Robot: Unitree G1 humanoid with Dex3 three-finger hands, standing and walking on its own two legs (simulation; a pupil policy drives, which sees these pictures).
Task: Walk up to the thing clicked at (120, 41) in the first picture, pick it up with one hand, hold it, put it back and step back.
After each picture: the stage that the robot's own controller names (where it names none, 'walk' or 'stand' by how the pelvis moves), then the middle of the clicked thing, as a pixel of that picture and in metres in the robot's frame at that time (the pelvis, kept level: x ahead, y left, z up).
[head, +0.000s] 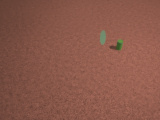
stand; (119, 44) +1.39 -0.47 -0.72
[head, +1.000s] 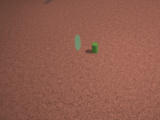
walk; (95, 47) +1.33 -0.06 -0.70
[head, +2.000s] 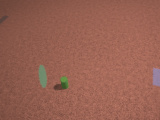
walk; (64, 82) +0.84 +0.21 -0.71
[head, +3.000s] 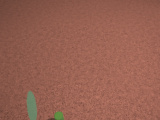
walk; (59, 118) +0.49 +0.17 -0.69
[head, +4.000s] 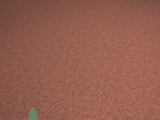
stand; out of the picture +0.35 +0.17 -0.72
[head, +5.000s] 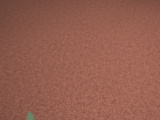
stand; out of the picture +0.33 +0.17 -0.72
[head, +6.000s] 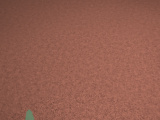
stand; out of the picture +0.35 +0.18 -0.73
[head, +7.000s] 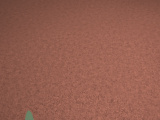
stand; out of the picture +0.35 +0.18 -0.73
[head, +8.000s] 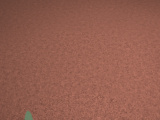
go down; out of the picture +0.35 +0.18 -0.73
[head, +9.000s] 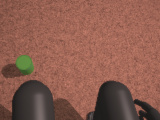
go down; (25, 65) +0.42 +0.22 -0.33
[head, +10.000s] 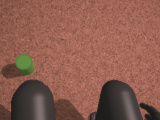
close in; (25, 65) +0.42 +0.23 -0.30
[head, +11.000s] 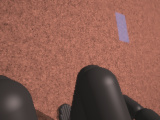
close in; out of the picture +0.39 +0.28 -0.22
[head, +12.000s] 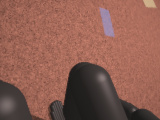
close; out of the picture +0.40 +0.28 -0.22
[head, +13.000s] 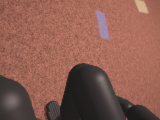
lift; out of the picture +0.38 +0.28 -0.23
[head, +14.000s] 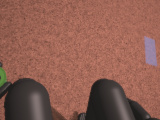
lift; out of the picture +0.31 +0.27 -0.13
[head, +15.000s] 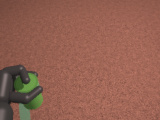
hold; (29, 92) +0.32 +0.17 +0.03
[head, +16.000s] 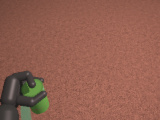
hold; (36, 97) +0.32 +0.16 -0.01
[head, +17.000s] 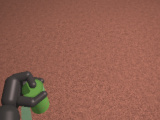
hold; (36, 97) +0.32 +0.16 -0.01
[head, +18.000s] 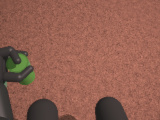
crouch; (22, 70) +0.40 +0.20 -0.09
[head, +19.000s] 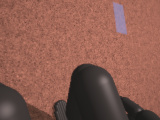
lower; out of the picture +0.39 +0.29 -0.22
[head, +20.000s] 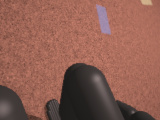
lower; out of the picture +0.40 +0.30 -0.23
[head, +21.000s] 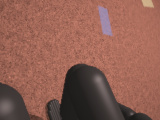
lower; out of the picture +0.40 +0.30 -0.23
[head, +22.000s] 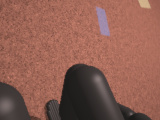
lower; out of the picture +0.40 +0.30 -0.23
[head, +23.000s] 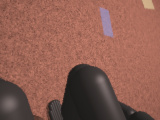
loosen; out of the picture +0.39 +0.30 -0.23
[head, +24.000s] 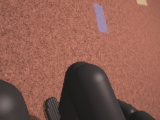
withdraw; out of the picture +0.38 +0.29 -0.23
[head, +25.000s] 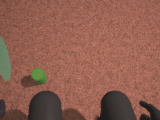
walk; (39, 76) +0.43 +0.22 -0.41
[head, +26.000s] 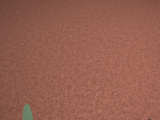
stand; out of the picture +0.36 +0.17 -0.66
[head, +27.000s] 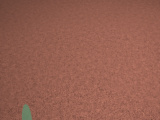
stand; out of the picture +0.37 +0.19 -0.67
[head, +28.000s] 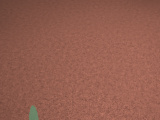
stand; out of the picture +0.38 +0.17 -0.71
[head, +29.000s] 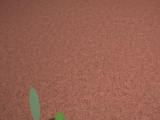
stand; (60, 119) +0.41 +0.18 -0.70
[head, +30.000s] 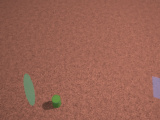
walk; (56, 101) +0.52 +0.14 -0.71
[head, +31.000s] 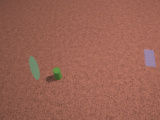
walk; (57, 73) +0.81 +0.26 -0.70
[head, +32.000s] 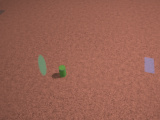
stand; (62, 71) +0.98 +0.19 -0.71
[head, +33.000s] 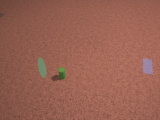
stand; (62, 73) +0.99 +0.19 -0.73
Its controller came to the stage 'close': yes
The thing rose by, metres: 0.70
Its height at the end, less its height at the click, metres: +0.00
